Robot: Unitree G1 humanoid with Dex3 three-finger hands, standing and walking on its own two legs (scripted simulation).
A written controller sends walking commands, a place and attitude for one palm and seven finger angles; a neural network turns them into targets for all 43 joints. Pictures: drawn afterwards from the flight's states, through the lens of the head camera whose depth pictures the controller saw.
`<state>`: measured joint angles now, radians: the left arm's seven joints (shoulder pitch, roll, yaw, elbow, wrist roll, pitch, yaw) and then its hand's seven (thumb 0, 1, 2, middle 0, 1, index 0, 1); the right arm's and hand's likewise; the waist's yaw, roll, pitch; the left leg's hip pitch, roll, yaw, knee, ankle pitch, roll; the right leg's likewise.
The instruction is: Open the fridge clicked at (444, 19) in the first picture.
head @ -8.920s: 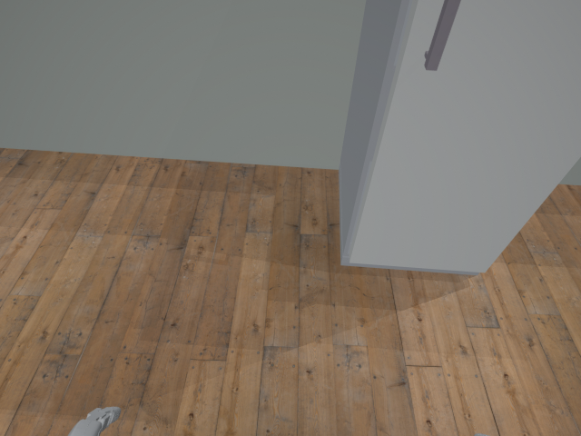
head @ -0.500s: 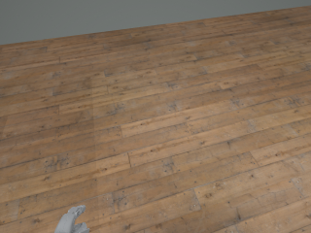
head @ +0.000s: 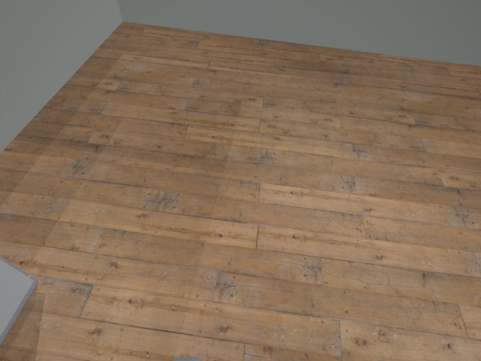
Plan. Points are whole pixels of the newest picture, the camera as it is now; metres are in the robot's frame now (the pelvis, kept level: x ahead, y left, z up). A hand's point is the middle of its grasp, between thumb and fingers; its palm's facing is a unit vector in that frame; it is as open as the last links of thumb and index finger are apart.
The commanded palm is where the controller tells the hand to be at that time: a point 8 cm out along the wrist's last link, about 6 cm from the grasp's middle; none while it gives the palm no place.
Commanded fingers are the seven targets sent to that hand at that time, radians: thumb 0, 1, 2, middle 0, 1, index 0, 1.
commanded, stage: turn to face it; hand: left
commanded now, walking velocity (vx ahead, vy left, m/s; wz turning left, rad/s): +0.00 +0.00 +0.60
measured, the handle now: out of the picture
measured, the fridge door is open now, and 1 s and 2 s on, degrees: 0 0 0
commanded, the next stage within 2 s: none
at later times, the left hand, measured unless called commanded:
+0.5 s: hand out of the picture +0.07 +0.23 -0.13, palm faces +0.25 -0.93 -0.27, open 7.4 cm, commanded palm none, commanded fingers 0.00 0.90 0.90 -0.20 -0.30 -0.20 -0.30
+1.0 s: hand out of the picture -0.11 +0.18 -0.16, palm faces +0.58 -0.77 -0.26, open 7.4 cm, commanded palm none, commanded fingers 0.00 0.90 0.90 -0.20 -0.30 -0.20 -0.30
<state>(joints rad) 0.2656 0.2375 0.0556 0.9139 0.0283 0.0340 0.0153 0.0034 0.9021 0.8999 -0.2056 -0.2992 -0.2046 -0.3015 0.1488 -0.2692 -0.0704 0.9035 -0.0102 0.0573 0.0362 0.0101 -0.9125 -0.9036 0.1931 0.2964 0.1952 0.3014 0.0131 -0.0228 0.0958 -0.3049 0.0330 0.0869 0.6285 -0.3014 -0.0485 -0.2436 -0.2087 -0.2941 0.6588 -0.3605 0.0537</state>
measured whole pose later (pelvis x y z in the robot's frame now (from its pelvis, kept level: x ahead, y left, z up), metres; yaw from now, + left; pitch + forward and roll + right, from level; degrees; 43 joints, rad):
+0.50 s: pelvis -0.01 -0.01 +0.01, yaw +16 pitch +1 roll -1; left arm 0.11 0.22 0.06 0.85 0.01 0.05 0.02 0.00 0.91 0.90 -0.20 -0.30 -0.20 -0.30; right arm 0.25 -0.21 -0.06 0.92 -0.02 0.05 0.01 0.01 -0.91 -0.90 0.20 0.30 0.20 0.30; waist -0.06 0.03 0.06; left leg -0.34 -0.09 -0.15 0.49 -0.16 0.03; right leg -0.35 -0.02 0.01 0.75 -0.42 0.08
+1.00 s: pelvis -0.02 -0.01 +0.01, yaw +36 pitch +1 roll +1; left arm 0.26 0.22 0.05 0.91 0.03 0.02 0.02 0.00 0.90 0.90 -0.21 -0.30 -0.20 -0.30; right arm 0.14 -0.28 -0.07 0.92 -0.01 0.07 0.03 0.01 -0.91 -0.90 0.19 0.30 0.19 0.30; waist 0.01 -0.02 0.11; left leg -0.33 0.03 0.07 0.69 -0.37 -0.06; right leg -0.20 -0.18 -0.27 0.60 -0.38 0.04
